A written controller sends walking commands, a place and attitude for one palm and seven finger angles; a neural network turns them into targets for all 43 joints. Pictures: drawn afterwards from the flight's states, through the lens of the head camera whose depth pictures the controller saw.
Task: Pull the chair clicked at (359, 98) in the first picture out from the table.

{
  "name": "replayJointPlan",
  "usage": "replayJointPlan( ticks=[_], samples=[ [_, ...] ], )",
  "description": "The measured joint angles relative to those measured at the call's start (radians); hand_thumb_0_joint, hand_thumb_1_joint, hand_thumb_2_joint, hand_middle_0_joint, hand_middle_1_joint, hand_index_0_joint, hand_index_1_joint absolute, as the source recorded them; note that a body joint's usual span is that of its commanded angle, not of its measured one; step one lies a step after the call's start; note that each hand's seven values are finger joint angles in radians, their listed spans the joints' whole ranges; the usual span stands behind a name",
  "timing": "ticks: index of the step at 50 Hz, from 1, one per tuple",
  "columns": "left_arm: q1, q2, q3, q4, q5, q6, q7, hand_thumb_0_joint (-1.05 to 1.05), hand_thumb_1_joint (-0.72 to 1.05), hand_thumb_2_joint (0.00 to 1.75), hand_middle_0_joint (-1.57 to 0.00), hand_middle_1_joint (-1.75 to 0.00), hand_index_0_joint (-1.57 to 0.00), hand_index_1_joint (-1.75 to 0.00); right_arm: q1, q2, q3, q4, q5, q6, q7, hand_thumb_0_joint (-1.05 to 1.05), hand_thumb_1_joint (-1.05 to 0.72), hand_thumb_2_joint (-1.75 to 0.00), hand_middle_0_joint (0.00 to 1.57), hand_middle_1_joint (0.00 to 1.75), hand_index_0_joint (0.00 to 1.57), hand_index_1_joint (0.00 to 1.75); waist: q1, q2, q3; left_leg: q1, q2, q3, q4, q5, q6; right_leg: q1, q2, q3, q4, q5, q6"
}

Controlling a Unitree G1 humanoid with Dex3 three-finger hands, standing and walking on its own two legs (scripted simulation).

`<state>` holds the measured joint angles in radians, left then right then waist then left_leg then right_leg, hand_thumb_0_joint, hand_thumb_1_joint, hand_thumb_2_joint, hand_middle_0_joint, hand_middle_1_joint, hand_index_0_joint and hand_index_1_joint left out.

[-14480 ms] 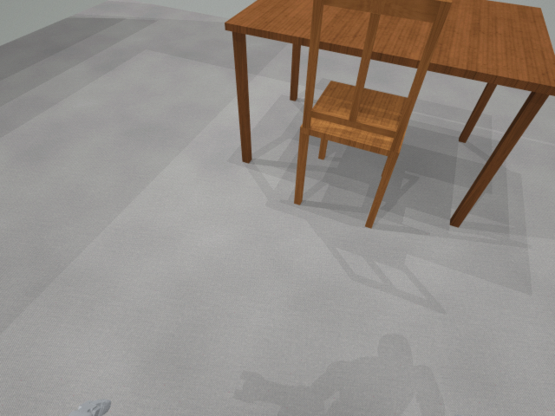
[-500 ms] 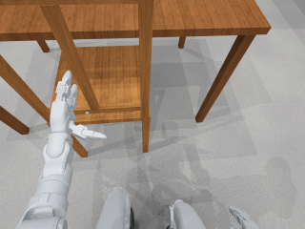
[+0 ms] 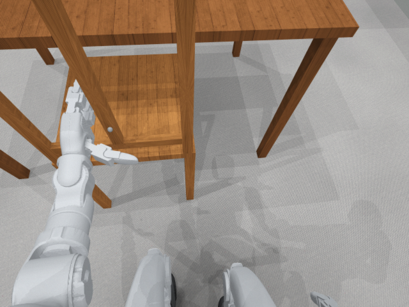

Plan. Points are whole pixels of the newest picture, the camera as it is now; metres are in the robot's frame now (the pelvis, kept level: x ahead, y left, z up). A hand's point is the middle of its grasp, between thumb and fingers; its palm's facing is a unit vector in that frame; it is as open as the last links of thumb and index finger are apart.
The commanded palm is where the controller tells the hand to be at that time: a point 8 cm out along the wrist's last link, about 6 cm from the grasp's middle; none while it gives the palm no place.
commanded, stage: push the fingers through the gap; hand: left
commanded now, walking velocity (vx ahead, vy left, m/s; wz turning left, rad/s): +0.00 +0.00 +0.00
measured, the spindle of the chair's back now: (93, 92) +0.50 +0.21 +0.08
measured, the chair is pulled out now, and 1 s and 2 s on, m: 0.00 0.00 0.01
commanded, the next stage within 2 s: hook a spindle and tug to test in 0.66 s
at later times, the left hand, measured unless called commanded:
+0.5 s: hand (111, 118) +0.47 +0.18 +0.03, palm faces +0.11 -0.99 -0.03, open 16.9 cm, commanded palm +0.44 +0.22 +0.03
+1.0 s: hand (107, 121) +0.46 +0.19 +0.03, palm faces +0.10 -0.99 -0.02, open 16.3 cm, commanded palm +0.44 +0.22 +0.03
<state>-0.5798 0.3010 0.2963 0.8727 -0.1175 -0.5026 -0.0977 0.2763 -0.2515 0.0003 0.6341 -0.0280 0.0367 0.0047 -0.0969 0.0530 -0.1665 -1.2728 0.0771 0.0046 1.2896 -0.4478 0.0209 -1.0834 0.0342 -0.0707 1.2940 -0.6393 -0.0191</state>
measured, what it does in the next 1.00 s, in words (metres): stands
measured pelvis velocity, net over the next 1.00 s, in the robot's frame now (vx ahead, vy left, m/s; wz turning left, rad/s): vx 0.00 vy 0.00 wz -0.01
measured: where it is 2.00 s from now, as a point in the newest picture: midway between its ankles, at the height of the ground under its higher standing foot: outside the picture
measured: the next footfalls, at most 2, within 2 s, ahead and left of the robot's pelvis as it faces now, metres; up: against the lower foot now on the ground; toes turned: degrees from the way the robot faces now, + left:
none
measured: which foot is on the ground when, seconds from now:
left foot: down 0.00-1.00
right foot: down 0.00-1.00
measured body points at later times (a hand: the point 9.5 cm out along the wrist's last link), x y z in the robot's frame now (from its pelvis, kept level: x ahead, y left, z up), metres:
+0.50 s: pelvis +0.00 +0.00 +0.00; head +0.14 +0.01 +0.42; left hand +0.46 +0.24 +0.03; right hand +0.05 -0.26 -0.13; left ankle +0.08 +0.11 -0.61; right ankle -0.01 -0.11 -0.61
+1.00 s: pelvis +0.00 +0.00 +0.00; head +0.14 +0.02 +0.43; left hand +0.45 +0.24 +0.04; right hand +0.07 -0.26 -0.12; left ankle +0.08 +0.11 -0.61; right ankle -0.01 -0.11 -0.61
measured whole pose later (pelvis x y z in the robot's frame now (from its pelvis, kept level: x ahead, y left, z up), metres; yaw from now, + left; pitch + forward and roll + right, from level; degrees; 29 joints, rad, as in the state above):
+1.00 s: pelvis +0.00 +0.00 +0.00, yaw +0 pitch +25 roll -4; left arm -0.66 0.33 0.34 0.97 -0.10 -0.52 -0.11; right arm 0.27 -0.24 0.01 0.63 -0.04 0.08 0.02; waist -0.11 0.05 -0.17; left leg -1.29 0.08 0.00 1.30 -0.45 0.03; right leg -1.09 0.04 -0.07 1.29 -0.64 -0.01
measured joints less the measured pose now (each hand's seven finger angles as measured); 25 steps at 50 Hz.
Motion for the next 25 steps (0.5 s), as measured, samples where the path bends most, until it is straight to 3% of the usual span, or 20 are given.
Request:
replayJointPlan(
  ticks=[12, 25],
  samples=[
    [-0.11, 0.043, 0.059, 0.116, 0.029, -0.016, -0.001, -0.02, -0.5, 0.3, -0.06, -0.08, -0.06, -0.08, 0.006, 0.004, 0.006, 0.003, -0.012, 0.021, 0.006, 0.01, -0.91, -0.9, 0.21, 0.3, 0.21, 0.3, -0.024, 0.001, 0.001, -0.035, 0.006, -0.002, 0.02, -0.006, -0.003, -0.037, 0.006, 0.0, 0.022, -0.006, -0.004],
    [-0.1, 0.05, 0.077, 0.111, 0.02, -0.004, -0.019, -0.02, -0.5, 0.3, -0.06, -0.08, -0.06, -0.08, 0.028, 0.004, 0.005, 0.004, -0.008, 0.045, 0.013, 0.01, -0.91, -0.9, 0.21, 0.3, 0.21, 0.3, -0.026, 0.001, 0.004, -0.031, 0.01, 0.002, 0.01, -0.007, -0.003, -0.035, 0.01, 0.005, 0.009, -0.003, -0.003]
  ],
)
